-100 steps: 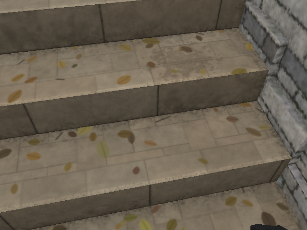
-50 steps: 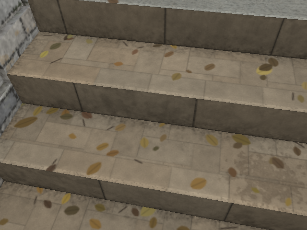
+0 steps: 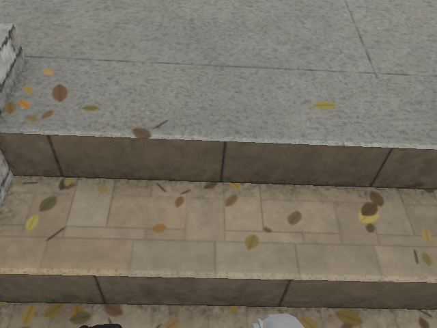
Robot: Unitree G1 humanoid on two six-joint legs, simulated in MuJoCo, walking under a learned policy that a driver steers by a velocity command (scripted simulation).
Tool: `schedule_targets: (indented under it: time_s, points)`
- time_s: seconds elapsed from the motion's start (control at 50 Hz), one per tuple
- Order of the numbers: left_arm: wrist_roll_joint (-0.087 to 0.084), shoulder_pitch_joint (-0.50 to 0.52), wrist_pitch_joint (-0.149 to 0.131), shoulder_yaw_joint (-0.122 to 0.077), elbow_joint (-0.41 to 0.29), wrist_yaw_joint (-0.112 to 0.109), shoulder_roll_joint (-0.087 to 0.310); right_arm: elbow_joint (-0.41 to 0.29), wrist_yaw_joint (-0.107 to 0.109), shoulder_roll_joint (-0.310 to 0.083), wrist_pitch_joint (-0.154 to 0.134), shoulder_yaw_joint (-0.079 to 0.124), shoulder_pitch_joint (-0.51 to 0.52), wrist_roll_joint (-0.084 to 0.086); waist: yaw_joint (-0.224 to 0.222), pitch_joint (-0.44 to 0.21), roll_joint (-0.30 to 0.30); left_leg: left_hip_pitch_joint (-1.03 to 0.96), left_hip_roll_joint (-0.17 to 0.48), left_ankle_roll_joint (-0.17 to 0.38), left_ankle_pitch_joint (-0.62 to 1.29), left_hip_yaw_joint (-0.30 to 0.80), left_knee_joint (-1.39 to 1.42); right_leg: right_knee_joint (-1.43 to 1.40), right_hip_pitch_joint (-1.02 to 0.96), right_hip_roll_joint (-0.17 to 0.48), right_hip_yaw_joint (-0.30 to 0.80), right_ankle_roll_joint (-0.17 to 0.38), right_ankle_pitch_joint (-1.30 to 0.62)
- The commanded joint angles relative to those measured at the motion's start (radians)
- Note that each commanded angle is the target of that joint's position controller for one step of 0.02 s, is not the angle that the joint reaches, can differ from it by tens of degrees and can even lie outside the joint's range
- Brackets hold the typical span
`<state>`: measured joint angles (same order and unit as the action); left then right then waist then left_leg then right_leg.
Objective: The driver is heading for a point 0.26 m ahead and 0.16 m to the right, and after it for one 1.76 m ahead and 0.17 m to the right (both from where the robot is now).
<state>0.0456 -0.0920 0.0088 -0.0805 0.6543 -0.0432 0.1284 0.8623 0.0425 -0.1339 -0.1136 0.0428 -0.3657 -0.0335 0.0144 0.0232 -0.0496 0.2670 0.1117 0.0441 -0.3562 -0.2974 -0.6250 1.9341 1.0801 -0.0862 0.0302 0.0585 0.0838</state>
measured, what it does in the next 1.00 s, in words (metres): climbs: right foot 0.17 m higher, then left foot 0.16 m higher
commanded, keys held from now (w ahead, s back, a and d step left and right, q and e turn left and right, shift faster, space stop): e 0.34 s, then w+e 0.10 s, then w+q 0.56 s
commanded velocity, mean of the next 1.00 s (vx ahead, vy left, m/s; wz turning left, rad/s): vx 0.24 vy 0.00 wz -0.17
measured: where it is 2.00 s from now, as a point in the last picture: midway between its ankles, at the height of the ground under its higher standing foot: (218, 68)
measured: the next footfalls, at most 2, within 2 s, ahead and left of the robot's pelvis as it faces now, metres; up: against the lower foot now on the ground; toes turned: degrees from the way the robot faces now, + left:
right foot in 0.34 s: +0.31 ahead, -0.18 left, +0.17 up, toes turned -18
left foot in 1.00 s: +0.64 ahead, +0.01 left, +0.33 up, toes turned +0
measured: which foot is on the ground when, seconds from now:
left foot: down 0.00-0.38, up 0.40-0.98, down 1.00-1.00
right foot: up 0.00-0.32, down 0.34-1.00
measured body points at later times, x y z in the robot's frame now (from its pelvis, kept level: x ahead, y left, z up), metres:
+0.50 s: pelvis +0.19 -0.07 +0.07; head +0.22 -0.07 +0.52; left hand +0.42 +0.12 -0.03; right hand +0.26 -0.36 -0.02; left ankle +0.10 +0.09 -0.44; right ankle +0.28 -0.17 -0.56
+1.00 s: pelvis +0.46 -0.06 +0.19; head +0.49 -0.07 +0.64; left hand +0.41 +0.17 +0.05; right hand +0.69 -0.26 +0.12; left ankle +0.60 +0.01 -0.40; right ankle +0.28 -0.17 -0.54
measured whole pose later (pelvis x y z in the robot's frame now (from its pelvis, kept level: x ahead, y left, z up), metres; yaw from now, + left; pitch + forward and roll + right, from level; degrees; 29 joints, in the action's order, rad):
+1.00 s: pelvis +0.46 -0.06 +0.19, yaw -6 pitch +4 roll +2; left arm -0.02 -0.51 -0.12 -0.04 1.02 -0.04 0.14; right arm 0.60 -0.01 -0.09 0.01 -0.01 -0.01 -0.01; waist -0.02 -0.04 -0.03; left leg 0.96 0.02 0.18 -0.45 -0.17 -1.33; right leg 0.23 -0.07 0.13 -0.22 0.00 0.19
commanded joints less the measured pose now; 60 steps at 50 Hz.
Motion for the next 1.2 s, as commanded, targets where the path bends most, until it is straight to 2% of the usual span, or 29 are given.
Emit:
schedule_targets:
  time_s: [0.02, 0.16, 0.24, 0.28, 0.3, 0.32, 0.34, 0.36, 0.38, 0.4, 0.42, 0.44, 0.48, 0.56, 0.64, 0.66, 0.72, 0.76, 0.82, 0.88, 0.92, 0.96, 0.98, 1.0, 1.02, 1.04, 1.08, 1.14, 1.2]
  points:
    - [0.022, 0.000, 0.018, -0.017, -0.027, -0.018, 0.017, -0.080, 0.016, -0.098, -0.021, 0.020, -0.009, -0.001, -0.016, -0.006, 0.091, -0.164, 0.254, 0.099, 0.337, 0.184, 0.235, 0.143, 0.147, 0.022, 0.031, -0.004, 0.045]
    - [-0.003, 0.231, 0.059, 0.005, -0.150, -0.007, -0.014, -0.032, 0.008, -0.165, -0.008, 0.032, -0.181, -0.010, 0.067, 0.035, 0.186, -0.472, 0.318, 0.099, 0.566, 0.137, 0.296, 0.173, 0.374, 0.088, -0.043, -0.017, 0.341]
    - [0.012, 0.282, 0.070, 0.026, -0.224, 0.017, -0.026, -0.007, 0.023, -0.136, 0.028, 0.026, -0.196, -0.004, 0.024, 0.047, 0.196, -0.503, 0.253, 0.078, 0.653, 0.052, 0.333, -0.111, 0.328, 0.152, -0.084, -0.020, 0.384]
    - [-0.005, 0.262, 0.073, 0.039, -0.223, 0.045, -0.016, -0.034, 0.023, -0.191, 0.053, 0.038, -0.106, 0.006, 0.002, 0.039, 0.173, -0.456, 0.202, 0.097, 0.656, -0.023, 0.377, -0.471, 0.152, 0.191, -0.178, -0.010, 0.388]
    - [-0.041, 0.251, 0.086, 0.048, -0.243, 0.061, -0.019, -0.045, 0.023, -0.225, 0.061, 0.043, -0.108, 0.022, -0.007, 0.025, 0.254, -0.423, 0.212, 0.110, 0.775, -0.037, 0.433, -0.665, -0.039, 0.193, -0.199, 0.029, 0.487]
    - [-0.063, 0.164, 0.095, 0.036, -0.198, 0.062, 0.015, -0.042, 0.015, -0.239, 0.068, 0.042, -0.094, 0.033, -0.022, -0.004, 0.216, -0.344, 0.203, 0.114, 1.046, -0.075, 0.384, -0.757, -0.276, 0.098, -0.317, 0.051, 0.594]
    - [-0.080, -0.004, 0.080, 0.026, -0.149, 0.052, 0.033, -0.032, -0.004, -0.313, 0.063, 0.053, -0.095, 0.054, -0.077, -0.091, 0.325, -0.343, 0.248, 0.117, 1.701, -0.067, 0.206, -0.691, -0.492, 0.021, -0.323, 0.093, 0.535]
    - [-0.074, -0.191, 0.056, 0.008, -0.110, 0.050, 0.096, -0.064, -0.035, -0.375, 0.053, 0.062, -0.003, 0.080, -0.185, -0.236, 0.301, -0.241, 0.210, 0.073, 1.652, -0.076, -0.045, -0.812, -0.735, 0.008, -0.208, 0.134, 0.352]
    - [-0.072, -0.279, 0.048, -0.019, -0.066, 0.032, 0.160, -0.134, -0.051, -0.399, 0.037, 0.073, 0.035, 0.066, -0.235, -0.315, 0.160, 0.060, 0.123, 0.011, 1.302, -0.032, -0.325, -0.954, -0.997, 0.003, 0.026, 0.190, 0.395]
    - [-0.059, -0.171, 0.057, -0.067, -0.112, 0.019, 0.308, -0.257, -0.080, -0.296, 0.017, 0.058, 0.186, 0.047, -0.210, -0.365, -0.242, 0.382, -0.150, -0.044, 0.131, 0.067, -0.868, -1.393, -1.029, 0.201, 0.640, 0.326, 0.764]
    - [-0.018, -0.027, 0.070, -0.082, -0.183, 0.018, 0.350, -0.299, -0.111, -0.192, -0.005, 0.035, 0.170, 0.022, -0.127, -0.454, -0.147, 0.410, -0.148, -0.031, 0.085, 0.384, -1.170, -1.580, -0.938, 0.260, 0.880, 0.305, 0.993]
    - [-0.011, 0.017, 0.068, -0.064, -0.167, 0.012, 0.299, -0.326, -0.107, -0.140, 0.002, 0.025, 0.181, 0.004, -0.078, -0.386, -0.089, 0.462, -0.137, -0.020, 0.147, 0.420, -1.279, -1.593, -0.829, 0.273, 0.885, 0.272, 1.039]
    - [-0.008, -0.019, 0.010, -0.018, -0.054, -0.001, 0.155, -0.333, -0.058, -0.051, 0.014, 0.002, 0.185, -0.025, 0.010, -0.086, 0.046, 0.539, -0.083, 0.012, 0.239, 0.396, -1.235, -1.468, -0.557, 0.266, 0.660, 0.178, 0.827]
    - [-0.022, -0.132, -0.069, 0.013, 0.124, 0.030, 0.099, -0.280, -0.024, 0.025, 0.058, -0.037, 0.095, -0.013, 0.055, -0.007, -0.016, 0.706, -0.097, 0.022, 0.246, 0.437, -1.358, -1.447, -0.523, 0.242, 0.318, 0.144, 0.545]
    - [-0.030, -0.258, -0.118, 0.007, 0.191, 0.026, 0.099, -0.224, -0.024, -0.046, 0.058, -0.011, 0.150, -0.003, -0.023, -0.020, 0.040, 0.812, -0.137, 0.000, 0.308, 0.404, -1.297, -1.546, -0.651, 0.288, 0.231, 0.166, 0.388]
    - [-0.023, -0.304, -0.129, 0.002, 0.218, 0.026, 0.111, -0.226, -0.025, -0.020, 0.057, -0.010, 0.172, -0.003, -0.033, -0.038, -0.012, 0.897, -0.138, 0.002, 0.294, 0.382, -1.412, -1.564, -0.737, 0.317, 0.240, 0.183, 0.374]
    - [-0.008, -0.357, -0.153, -0.007, 0.261, 0.029, 0.131, -0.284, -0.013, 0.028, 0.056, -0.020, 0.348, 0.008, -0.081, 0.001, -0.020, 1.194, -0.146, 0.035, 0.142, 0.434, -1.638, -1.648, -0.932, 0.383, 0.235, 0.179, 0.400]
    - [-0.009, -0.400, -0.169, 0.006, 0.303, 0.034, 0.085, -0.321, -0.012, 0.059, 0.067, -0.032, 0.452, 0.008, -0.076, 0.031, 0.001, 1.295, -0.142, 0.051, 0.042, 0.447, -1.678, -1.675, -0.983, 0.400, 0.176, 0.150, 0.379]
    - [-0.011, -0.408, -0.176, 0.016, 0.339, 0.030, 0.072, -0.402, -0.026, 0.067, 0.092, -0.049, 0.572, 0.001, -0.044, 0.073, 0.007, 1.217, -0.092, 0.052, 0.019, 0.364, -1.381, -1.785, -0.915, 0.353, 0.032, 0.095, 0.410]
    - [-0.027, -0.423, -0.170, 0.003, 0.335, -0.004, 0.136, -0.415, -0.062, 0.056, 0.131, -0.053, 0.513, -0.010, -0.017, 0.035, -0.064, 1.004, 0.010, 0.078, -0.054, 0.231, -1.117, -2.008, -0.977, 0.362, -0.032, 0.158, 0.203]
    - [-0.043, -0.341, -0.154, 0.018, 0.300, -0.016, 0.128, -0.344, -0.069, 0.097, 0.129, -0.072, 0.406, 0.031, 0.012, -0.025, 0.004, 0.654, -0.009, 0.147, -0.158, 0.119, -0.853, -1.976, -0.953, 0.317, -0.241, 0.144, -0.293]
    - [-0.067, -0.365, -0.152, 0.014, 0.280, -0.012, 0.211, -0.280, -0.038, 0.035, 0.135, -0.044, 0.212, 0.037, 0.100, -0.164, -0.103, 0.315, -0.155, 0.164, -0.164, 0.006, -0.749, -1.689, -0.991, 0.385, -0.228, 0.153, -1.423]
    - [-0.085, -0.342, -0.149, 0.002, 0.265, 0.002, 0.263, -0.246, -0.030, -0.019, 0.123, -0.027, 0.074, 0.032, 0.150, -0.264, -0.141, 0.192, -0.204, 0.175, -0.121, 0.034, -0.563, -1.460, -1.071, 0.378, -0.235, 0.113, -1.552]
    - [-0.086, -0.331, -0.147, -0.013, 0.234, 0.024, 0.307, -0.223, -0.043, -0.095, 0.108, 0.004, -0.023, 0.025, 0.184, -0.359, -0.183, 0.015, -0.216, 0.181, -0.104, 0.213, -0.345, -1.185, -1.031, 0.332, -0.223, 0.070, -1.324]
    - [-0.064, -0.255, -0.154, 0.000, 0.109, 0.054, 0.235, -0.183, -0.029, -0.248, 0.109, 0.056, -0.086, 0.017, 0.178, -0.349, 0.105, -0.175, -0.019, 0.260, -0.277, 0.780, -0.042, -0.778, -0.598, 0.187, -0.200, -0.014, -0.739]
    - [-0.019, -0.224, -0.156, -0.010, 0.062, 0.089, 0.202, -0.193, -0.010, -0.323, 0.134, 0.091, -0.019, 0.034, 0.134, -0.414, 0.267, -0.230, 0.091, 0.252, -0.317, 1.275, 0.329, -0.394, -0.395, 0.049, -0.039, -0.044, 0.013]
    - [0.016, -0.198, -0.161, 0.019, -0.007, 0.096, 0.072, -0.154, -0.018, -0.223, 0.111, 0.069, 0.109, 0.018, 0.023, -0.234, 0.088, -0.020, 0.088, 0.159, -0.439, 1.117, 0.308, 0.015, -0.219, 0.104, 0.071, -0.022, -0.099]
    - [0.005, -0.160, -0.123, 0.067, -0.065, 0.060, -0.055, -0.033, -0.038, -0.059, 0.060, 0.024, 0.105, 0.009, -0.073, -0.006, 0.067, 0.198, -0.002, 0.158, -0.109, 0.753, 0.206, 0.238, -0.022, 0.117, 0.034, 0.028, -0.092]
    - [0.024, -0.098, -0.094, 0.101, -0.081, 0.042, -0.079, 0.029, -0.053, -0.052, 0.027, 0.020, 0.036, 0.017, -0.089, 0.051, 0.036, 0.219, -0.056, 0.129, 0.001, 0.549, 0.171, 0.154, 0.118, 0.158, 0.022, 0.038, -0.046]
